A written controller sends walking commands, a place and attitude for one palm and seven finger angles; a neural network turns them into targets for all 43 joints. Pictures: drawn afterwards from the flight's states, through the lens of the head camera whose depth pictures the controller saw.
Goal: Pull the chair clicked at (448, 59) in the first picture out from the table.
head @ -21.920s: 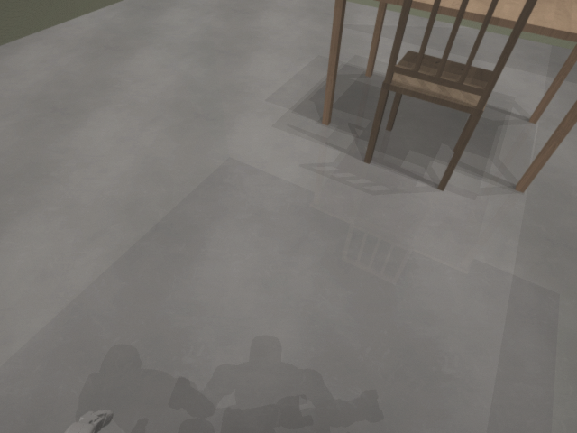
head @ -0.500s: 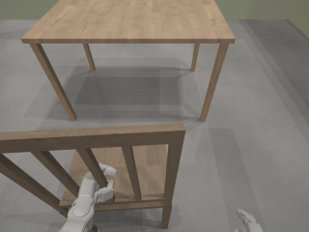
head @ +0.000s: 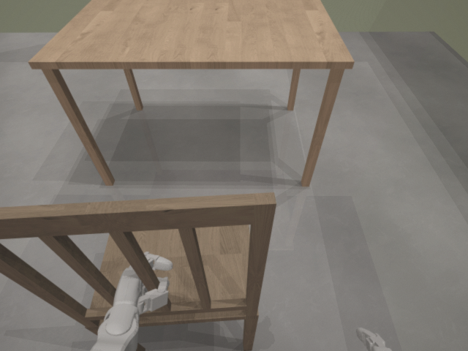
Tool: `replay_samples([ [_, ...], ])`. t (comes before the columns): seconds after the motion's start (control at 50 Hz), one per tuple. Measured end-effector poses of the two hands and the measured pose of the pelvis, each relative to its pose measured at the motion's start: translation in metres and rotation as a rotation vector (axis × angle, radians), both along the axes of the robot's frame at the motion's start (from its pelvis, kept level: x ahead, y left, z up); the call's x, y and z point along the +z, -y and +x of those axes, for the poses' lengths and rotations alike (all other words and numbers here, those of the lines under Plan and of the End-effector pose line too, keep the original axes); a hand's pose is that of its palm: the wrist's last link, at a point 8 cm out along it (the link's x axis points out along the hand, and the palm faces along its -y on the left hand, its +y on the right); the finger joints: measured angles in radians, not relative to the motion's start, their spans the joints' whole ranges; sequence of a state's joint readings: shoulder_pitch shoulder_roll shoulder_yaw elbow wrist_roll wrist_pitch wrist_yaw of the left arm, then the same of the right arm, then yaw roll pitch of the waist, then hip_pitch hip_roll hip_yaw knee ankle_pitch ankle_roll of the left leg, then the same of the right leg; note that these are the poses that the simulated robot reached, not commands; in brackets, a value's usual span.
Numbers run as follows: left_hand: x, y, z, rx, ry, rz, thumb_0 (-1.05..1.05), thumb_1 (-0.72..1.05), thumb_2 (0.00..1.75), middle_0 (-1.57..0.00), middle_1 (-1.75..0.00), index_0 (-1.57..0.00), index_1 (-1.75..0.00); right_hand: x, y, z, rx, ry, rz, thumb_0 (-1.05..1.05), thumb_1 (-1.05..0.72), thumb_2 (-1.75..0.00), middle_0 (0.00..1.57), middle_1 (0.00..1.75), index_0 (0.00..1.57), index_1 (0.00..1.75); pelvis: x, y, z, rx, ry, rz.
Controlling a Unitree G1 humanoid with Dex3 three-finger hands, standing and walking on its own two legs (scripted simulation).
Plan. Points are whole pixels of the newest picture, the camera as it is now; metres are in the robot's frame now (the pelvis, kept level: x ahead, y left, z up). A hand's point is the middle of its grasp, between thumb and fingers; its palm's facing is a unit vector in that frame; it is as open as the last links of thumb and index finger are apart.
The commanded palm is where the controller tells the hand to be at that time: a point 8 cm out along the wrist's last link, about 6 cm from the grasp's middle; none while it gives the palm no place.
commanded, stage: open the thumb and straighten the fingers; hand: left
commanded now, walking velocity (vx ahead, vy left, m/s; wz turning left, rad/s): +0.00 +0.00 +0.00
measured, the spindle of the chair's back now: (148, 277) +0.25 +0.18 -0.04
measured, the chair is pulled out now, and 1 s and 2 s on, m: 0.61 0.61 0.61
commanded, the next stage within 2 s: draw the fingers out of the gap in 0.72 s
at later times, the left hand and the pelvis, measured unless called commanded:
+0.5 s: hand (162, 283) +0.26 +0.16 -0.08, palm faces +0.07 -0.98 -0.19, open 14.6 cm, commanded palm +0.23 +0.21 -0.06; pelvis +0.03 +0.01 -0.04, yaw +1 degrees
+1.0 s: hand (153, 302) +0.22 +0.17 -0.09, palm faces +0.09 -0.97 -0.21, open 17.4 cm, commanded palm +0.19 +0.22 -0.06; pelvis +0.03 +0.00 -0.05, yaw +2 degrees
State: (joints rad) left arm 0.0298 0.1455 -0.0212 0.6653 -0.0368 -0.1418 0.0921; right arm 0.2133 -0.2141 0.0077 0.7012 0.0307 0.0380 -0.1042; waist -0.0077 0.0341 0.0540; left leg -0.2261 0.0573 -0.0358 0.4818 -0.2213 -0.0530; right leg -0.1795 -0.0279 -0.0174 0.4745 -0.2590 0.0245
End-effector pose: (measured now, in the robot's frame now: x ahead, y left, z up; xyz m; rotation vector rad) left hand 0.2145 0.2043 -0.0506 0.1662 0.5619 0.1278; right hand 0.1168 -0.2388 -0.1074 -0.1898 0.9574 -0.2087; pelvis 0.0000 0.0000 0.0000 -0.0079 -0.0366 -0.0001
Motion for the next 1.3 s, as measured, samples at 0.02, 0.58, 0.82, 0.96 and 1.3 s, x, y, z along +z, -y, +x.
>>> replay_samples([
  [0.02,-0.001,0.000,0.000,0.004,0.002,-0.006,0.05,0.68,0.83,-0.34,-1.27,-0.50,-1.45,0.000,0.001,-0.001,-0.007,0.003,0.009,0.01,-0.91,-0.89,0.20,0.30,0.20,0.30,-0.001,0.000,0.000,0.003,-0.011,0.001],
  [0.58,-0.015,-0.007,0.020,0.005,-0.027,0.002,0.00,-0.51,0.22,-0.21,-0.60,-0.21,-0.61,-0.022,-0.003,0.066,0.035,0.183,-0.003,0.01,-0.91,-0.89,0.20,0.30,0.20,0.30,-0.043,-0.006,0.032,0.017,-0.221,0.003],
  [0.82,-0.012,-0.012,0.010,0.014,-0.025,0.013,-0.01,-0.54,0.20,-0.03,-0.08,-0.03,-0.08,-0.023,0.001,0.074,0.047,0.189,-0.023,0.01,-0.91,-0.89,0.20,0.30,0.20,0.30,-0.049,-0.004,0.035,0.030,-0.232,-0.006],
  [0.96,-0.016,-0.016,-0.007,0.027,-0.045,0.013,-0.01,-0.54,0.20,-0.01,-0.02,-0.01,-0.02,-0.023,0.007,0.065,0.019,0.183,-0.038,0.01,-0.91,-0.89,0.20,0.30,0.20,0.30,-0.051,-0.003,0.031,0.027,-0.234,-0.006],
  [1.3,-0.013,-0.012,-0.063,0.036,-0.046,0.009,-0.01,-0.54,0.20,-0.01,-0.01,-0.01,0.00,-0.024,-0.004,0.065,0.017,0.253,-0.021,0.01,-0.91,-0.89,0.20,0.30,0.20,0.30,-0.060,-0.003,0.018,0.037,-0.230,-0.017],
])
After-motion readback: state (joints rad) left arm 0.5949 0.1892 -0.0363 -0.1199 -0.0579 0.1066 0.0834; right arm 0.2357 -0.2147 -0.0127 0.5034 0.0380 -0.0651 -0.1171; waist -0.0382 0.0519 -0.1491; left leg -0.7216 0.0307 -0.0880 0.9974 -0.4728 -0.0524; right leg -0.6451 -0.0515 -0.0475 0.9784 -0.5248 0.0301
